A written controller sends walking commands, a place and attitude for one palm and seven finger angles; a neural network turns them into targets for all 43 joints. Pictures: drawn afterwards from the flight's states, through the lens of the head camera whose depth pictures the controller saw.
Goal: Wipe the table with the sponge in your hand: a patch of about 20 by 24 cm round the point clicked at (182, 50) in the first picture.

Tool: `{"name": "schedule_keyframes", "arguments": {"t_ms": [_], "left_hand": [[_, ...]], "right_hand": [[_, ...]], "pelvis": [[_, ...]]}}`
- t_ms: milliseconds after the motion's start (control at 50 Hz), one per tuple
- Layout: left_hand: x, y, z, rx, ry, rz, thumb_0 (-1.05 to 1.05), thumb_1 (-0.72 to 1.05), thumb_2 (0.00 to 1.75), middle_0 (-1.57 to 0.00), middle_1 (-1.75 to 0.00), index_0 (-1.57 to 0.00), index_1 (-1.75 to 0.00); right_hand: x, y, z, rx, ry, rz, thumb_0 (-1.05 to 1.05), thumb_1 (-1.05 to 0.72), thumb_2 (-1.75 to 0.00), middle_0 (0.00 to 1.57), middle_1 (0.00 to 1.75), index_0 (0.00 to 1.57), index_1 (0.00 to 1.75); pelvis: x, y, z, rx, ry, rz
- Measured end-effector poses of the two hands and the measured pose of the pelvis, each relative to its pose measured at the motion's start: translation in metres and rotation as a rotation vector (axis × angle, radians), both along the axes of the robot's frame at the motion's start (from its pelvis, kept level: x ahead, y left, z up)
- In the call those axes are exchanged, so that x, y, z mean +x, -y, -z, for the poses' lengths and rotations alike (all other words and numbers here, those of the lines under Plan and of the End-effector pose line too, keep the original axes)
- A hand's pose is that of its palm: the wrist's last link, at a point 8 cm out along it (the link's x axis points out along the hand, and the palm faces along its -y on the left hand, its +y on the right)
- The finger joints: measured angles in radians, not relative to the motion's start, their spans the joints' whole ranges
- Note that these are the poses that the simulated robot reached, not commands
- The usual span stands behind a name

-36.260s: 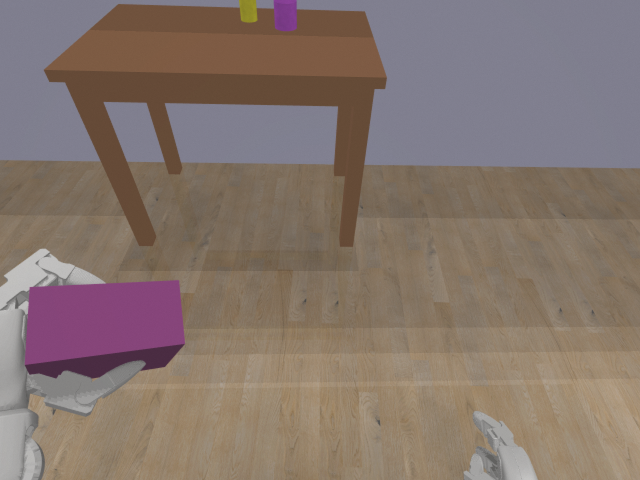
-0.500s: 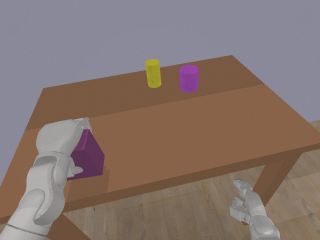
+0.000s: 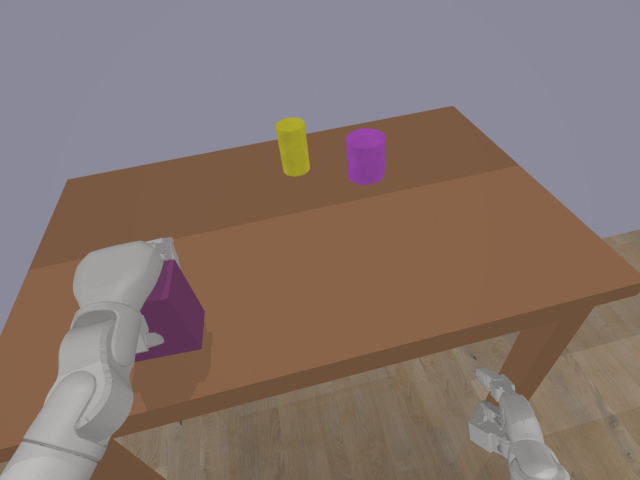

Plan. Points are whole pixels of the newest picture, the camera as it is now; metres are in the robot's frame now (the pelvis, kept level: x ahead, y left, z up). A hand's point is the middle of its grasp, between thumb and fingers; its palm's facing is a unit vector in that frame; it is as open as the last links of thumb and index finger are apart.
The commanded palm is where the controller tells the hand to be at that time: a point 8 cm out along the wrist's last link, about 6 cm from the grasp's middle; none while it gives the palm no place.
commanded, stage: move the sponge above the wiping area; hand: left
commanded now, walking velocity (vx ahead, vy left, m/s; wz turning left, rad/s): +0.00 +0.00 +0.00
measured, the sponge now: (154, 321) +0.26 +0.28 +0.07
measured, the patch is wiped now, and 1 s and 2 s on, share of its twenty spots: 0.00 0.00 0.00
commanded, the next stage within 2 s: lower the sponge onto the table in 0.80 s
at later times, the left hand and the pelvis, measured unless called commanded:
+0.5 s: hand (134, 305) +0.25 +0.28 +0.12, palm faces +0.05 -0.07 -1.00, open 9.9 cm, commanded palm +0.23 +0.27 +0.19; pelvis +0.00 +0.00 +0.00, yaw +0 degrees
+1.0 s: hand (133, 297) +0.26 +0.28 +0.12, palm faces +0.05 -0.07 -1.00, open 9.9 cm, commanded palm +0.23 +0.28 +0.19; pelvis +0.00 +0.01 +0.00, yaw +0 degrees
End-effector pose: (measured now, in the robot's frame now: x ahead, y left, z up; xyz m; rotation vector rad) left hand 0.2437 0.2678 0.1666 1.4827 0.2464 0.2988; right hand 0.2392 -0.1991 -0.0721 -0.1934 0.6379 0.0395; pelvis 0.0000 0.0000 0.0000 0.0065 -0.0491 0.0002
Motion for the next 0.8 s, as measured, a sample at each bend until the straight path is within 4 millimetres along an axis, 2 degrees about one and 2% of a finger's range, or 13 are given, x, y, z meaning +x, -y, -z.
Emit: {"name": "schedule_keyframes", "arguments": {"t_ms": [160, 380, 500, 800], "left_hand": [[0.002, 0.006, 0.002, -0.007, 0.010, 0.003, 0.00, -0.49, 1.05, -0.74, -1.34, -0.76, -1.34], [-0.006, -0.006, -0.002, -0.004, 0.011, -0.032, 0.00, -0.49, 1.05, -0.74, -1.34, -0.76, -1.34], [-0.011, -0.006, -0.002, -0.009, 0.003, -0.020, 0.00, -0.49, 1.05, -0.74, -1.34, -0.76, -1.34], [-0.001, -0.006, -0.008, -0.005, 0.023, -0.006, 0.00, -0.49, 1.05, -0.74, -1.34, -0.76, -1.34]], "right_hand": [[0.005, -0.001, 0.000, 0.016, -0.001, -0.001, 0.02, -0.91, -0.90, 0.20, 0.30, 0.20, 0.30], [0.010, -0.002, -0.003, 0.011, 0.012, -0.007, 0.02, -0.91, -0.90, 0.20, 0.30, 0.20, 0.30], [0.010, -0.004, -0.004, 0.008, 0.017, -0.014, 0.02, -0.91, -0.90, 0.20, 0.30, 0.20, 0.30], [0.001, -0.015, -0.003, 0.021, 0.007, -0.018, 0.02, -0.91, -0.90, 0.20, 0.30, 0.20, 0.30]], "pelvis": [[0.005, 0.000, 0.000, 0.002, -0.008, 0.003], [0.006, 0.001, 0.001, 0.000, -0.003, 0.002], [0.004, -0.001, 0.000, -0.001, -0.001, -0.004], [-0.002, -0.006, 0.000, -0.003, 0.002, -0.001]]}}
